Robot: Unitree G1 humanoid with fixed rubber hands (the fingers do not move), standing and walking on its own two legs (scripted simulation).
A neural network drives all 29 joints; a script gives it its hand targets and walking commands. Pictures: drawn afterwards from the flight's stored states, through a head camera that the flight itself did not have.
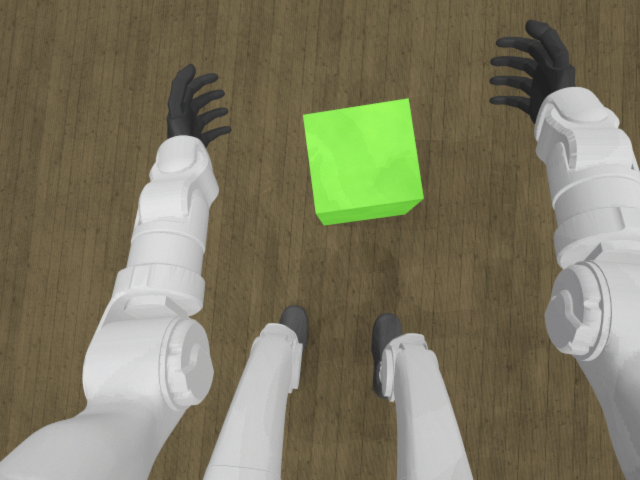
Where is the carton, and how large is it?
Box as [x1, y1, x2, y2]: [303, 98, 423, 224]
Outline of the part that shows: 408,98 303,115 316,214 323,224 403,214 423,198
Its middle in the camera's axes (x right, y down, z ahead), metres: +0.09 -0.15 +0.88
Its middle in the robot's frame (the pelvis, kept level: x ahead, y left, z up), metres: +0.55 -0.01 -0.54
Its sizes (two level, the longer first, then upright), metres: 0.210 0.200 0.250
